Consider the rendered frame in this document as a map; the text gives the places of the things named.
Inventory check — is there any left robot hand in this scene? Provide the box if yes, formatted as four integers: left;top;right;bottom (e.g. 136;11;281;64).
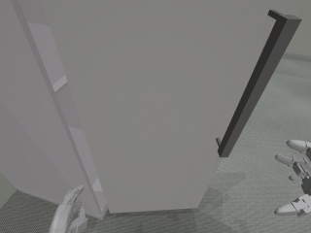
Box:
49;184;88;233

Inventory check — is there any fridge door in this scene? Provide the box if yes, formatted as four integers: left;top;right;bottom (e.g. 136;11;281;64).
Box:
41;0;303;214

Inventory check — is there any handle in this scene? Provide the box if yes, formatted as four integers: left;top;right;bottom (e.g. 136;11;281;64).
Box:
216;10;302;158

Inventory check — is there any right robot hand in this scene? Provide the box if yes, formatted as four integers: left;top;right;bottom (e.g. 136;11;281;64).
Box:
274;139;311;217

